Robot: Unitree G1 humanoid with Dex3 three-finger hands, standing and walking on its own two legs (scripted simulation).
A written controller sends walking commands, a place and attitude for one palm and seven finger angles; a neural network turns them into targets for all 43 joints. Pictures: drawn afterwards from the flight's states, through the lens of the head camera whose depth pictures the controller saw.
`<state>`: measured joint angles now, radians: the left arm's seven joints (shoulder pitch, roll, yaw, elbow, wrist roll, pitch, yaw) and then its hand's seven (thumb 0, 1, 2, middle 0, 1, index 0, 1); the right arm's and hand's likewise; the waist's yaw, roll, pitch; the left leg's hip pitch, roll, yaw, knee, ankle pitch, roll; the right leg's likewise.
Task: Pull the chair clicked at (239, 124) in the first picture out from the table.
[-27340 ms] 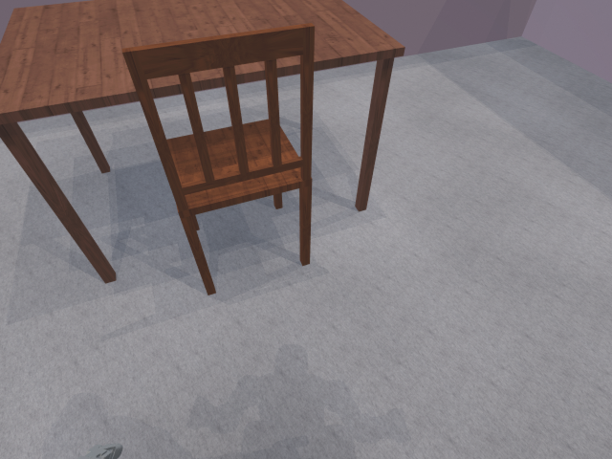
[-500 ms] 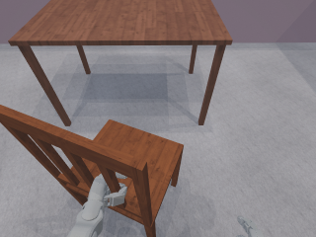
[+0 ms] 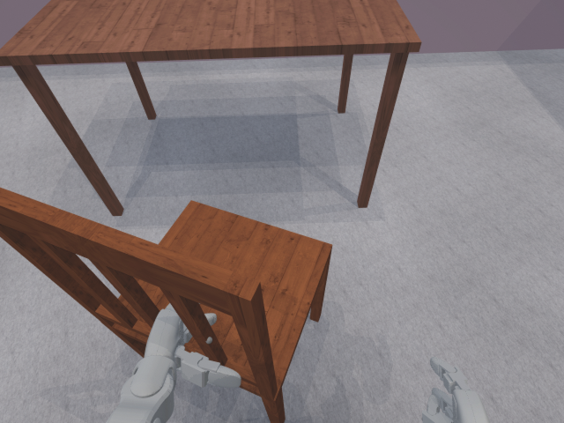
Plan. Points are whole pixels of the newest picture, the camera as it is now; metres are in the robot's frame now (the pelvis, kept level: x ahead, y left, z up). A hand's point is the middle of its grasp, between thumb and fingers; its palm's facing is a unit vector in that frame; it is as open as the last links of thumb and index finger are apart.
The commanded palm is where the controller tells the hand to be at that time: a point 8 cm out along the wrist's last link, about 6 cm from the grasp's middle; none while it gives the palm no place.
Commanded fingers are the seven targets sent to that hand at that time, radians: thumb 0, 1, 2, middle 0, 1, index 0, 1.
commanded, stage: open the thumb and straighten the fingers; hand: left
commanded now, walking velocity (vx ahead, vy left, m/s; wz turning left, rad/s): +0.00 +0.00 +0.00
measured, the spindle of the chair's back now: (145, 307) +0.30 +0.22 -0.03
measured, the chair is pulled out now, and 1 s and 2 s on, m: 0.58 0.58 0.58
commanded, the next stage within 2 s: draw the fingers out of the gap in 0.20 s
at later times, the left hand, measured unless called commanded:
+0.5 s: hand (196, 369) +0.21 +0.13 -0.04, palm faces +0.00 -0.99 -0.12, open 17.4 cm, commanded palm +0.19 +0.18 -0.02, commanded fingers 0.00 -0.55 0.20 0.00 0.00 0.00 0.00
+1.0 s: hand out of the picture +0.14 +0.13 -0.04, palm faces +0.03 -0.99 -0.11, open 17.4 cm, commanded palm +0.11 +0.18 -0.02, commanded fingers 0.00 -0.55 0.20 0.00 0.00 0.00 0.00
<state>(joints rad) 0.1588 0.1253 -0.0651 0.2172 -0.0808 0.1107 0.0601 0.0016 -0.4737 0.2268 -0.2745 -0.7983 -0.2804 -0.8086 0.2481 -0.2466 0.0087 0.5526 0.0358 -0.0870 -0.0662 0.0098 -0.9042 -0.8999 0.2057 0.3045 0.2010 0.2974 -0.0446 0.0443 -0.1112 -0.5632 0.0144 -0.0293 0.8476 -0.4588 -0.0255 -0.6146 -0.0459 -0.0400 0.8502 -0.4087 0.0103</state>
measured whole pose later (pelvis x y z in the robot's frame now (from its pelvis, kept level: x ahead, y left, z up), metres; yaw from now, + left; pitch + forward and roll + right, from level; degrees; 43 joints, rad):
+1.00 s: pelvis +0.00 +0.00 -0.03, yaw +2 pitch +12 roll -1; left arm 0.69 0.15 -0.14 -0.26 -0.03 0.16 0.06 -0.01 -0.53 0.20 -0.01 0.00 -0.01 0.00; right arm 0.26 -0.21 0.01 0.41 0.03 -0.08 -0.10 0.01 -0.90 -0.90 0.21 0.30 0.20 0.30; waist -0.03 0.04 -0.17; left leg -0.71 0.01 -0.07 1.03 -0.54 -0.03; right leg -0.73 -0.05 -0.07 1.00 -0.49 0.01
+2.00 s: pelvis +0.01 +0.01 +0.02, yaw +1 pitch +1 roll -1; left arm 0.71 0.32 0.13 -0.47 -0.06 0.05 0.17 -0.01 -0.08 0.42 -0.07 -0.09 -0.07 -0.10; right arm 0.24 -0.21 0.02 0.51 0.05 -0.09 -0.15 0.01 -0.90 -0.90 0.21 0.30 0.20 0.30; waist 0.04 0.07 -0.07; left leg -0.32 0.01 -0.05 0.74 -0.43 -0.01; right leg -0.34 -0.05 -0.07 0.70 -0.37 0.02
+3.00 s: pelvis +0.00 +0.00 +0.04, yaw +0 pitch -3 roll -1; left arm 0.47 0.34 0.38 -0.40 -0.07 -0.10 0.14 0.02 0.89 0.89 -0.21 -0.30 -0.22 -0.30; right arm 0.17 -0.23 0.00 0.60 0.02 -0.08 -0.08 0.01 -0.90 -0.90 0.21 0.30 0.20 0.30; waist 0.04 0.08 0.02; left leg -0.13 0.04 -0.03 0.48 -0.30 -0.03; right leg -0.16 -0.02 -0.05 0.45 -0.24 0.01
